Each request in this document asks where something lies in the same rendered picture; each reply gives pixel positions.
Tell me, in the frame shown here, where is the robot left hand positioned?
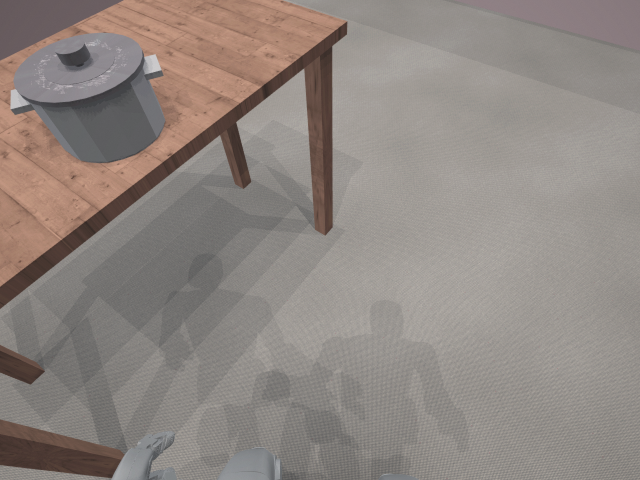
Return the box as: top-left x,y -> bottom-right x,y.
111,431 -> 182,480

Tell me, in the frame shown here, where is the pot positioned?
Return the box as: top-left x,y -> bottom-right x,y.
10,54 -> 165,163

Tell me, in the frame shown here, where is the table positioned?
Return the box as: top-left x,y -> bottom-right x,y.
0,0 -> 347,478

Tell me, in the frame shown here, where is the lid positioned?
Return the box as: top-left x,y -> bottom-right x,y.
13,33 -> 145,108

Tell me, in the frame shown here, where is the knob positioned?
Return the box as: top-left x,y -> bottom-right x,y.
54,39 -> 90,66

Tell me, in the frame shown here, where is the left robot thigh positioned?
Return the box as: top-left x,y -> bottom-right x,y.
217,448 -> 282,480

